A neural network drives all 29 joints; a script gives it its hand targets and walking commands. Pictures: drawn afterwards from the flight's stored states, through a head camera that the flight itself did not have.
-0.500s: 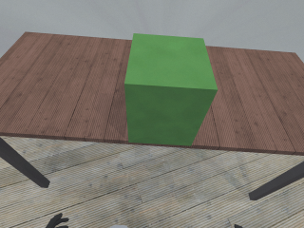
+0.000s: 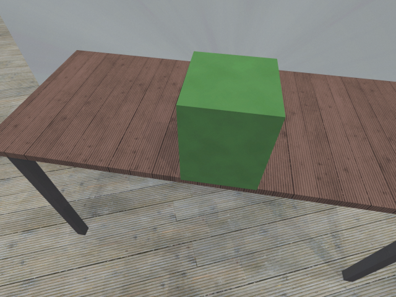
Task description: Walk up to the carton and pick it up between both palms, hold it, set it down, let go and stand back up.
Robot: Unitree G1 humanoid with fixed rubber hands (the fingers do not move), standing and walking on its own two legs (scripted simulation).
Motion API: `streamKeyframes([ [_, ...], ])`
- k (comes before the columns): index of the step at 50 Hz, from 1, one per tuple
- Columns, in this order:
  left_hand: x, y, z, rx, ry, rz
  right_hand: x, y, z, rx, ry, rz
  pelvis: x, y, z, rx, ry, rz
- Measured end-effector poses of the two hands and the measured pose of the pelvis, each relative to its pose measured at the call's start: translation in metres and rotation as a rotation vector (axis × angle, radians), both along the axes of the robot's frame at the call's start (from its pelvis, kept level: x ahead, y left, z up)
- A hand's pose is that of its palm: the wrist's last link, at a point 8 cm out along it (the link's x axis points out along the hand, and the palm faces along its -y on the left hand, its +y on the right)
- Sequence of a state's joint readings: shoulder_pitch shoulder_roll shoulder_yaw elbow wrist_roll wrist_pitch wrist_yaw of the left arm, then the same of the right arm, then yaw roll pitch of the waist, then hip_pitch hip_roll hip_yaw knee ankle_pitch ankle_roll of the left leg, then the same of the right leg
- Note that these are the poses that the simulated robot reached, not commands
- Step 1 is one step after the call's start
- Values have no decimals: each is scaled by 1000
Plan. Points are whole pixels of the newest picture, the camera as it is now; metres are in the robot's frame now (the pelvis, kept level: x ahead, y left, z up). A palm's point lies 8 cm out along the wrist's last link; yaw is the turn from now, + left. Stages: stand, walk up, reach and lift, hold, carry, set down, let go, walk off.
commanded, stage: stand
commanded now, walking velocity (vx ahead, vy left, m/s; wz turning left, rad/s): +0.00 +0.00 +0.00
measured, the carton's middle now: (226, 122) +0.49 -0.07 +0.07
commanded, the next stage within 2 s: none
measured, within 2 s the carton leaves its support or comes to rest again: neither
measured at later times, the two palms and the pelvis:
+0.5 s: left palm out of the picture -0.06 +0.24 -0.14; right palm out of the picture -0.05 -0.21 -0.13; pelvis -0.03 +0.01 +0.01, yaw +2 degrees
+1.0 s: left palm out of the picture -0.07 +0.21 -0.14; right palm out of the picture -0.06 -0.21 -0.14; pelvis -0.03 +0.00 +0.01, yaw +2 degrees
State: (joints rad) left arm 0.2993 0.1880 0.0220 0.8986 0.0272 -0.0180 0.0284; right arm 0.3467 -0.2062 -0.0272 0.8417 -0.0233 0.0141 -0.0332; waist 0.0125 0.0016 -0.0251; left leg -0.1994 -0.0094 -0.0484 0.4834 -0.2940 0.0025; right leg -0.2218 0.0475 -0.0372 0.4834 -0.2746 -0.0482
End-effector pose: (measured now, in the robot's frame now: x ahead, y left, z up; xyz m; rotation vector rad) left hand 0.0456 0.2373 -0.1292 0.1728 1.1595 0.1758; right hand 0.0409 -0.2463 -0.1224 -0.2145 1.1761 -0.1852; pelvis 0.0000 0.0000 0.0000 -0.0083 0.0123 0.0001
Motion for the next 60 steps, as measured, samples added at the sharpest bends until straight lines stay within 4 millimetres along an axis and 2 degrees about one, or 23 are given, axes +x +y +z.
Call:
streamKeyframes([
  [5, -14, 3, -3, -24, 28, 24, -27, 9, 2, 7, 57, 4, -6, 4, 5, -3, -17, 4],
  [14, -60, 16, -4, -9, 144, 65, -68, 28, -6, 45, 152, -6, -19, 11, 7, -2, -32, 17],
  [21, -90, 9, -8, -26, 217, 86, -84, 35, -11, 63, 196, -5, -26, 12, 7, 1, -35, 24],
  [28, -109, -5, -12, -54, 257, 94, -91, 37, -13, 69, 220, -4, -30, 11, 6, 4, -33, 29],
  [39, -119, -19, -13, -69, 279, 98, -99, 37, -16, 83, 251, -6, -33, 6, 6, 6, -29, 35],
  [60, -113, -30, -14, -72, 276, 103, -103, 37, -19, 97, 290, -5, -30, -3, 5, 5, -24, 44],
])
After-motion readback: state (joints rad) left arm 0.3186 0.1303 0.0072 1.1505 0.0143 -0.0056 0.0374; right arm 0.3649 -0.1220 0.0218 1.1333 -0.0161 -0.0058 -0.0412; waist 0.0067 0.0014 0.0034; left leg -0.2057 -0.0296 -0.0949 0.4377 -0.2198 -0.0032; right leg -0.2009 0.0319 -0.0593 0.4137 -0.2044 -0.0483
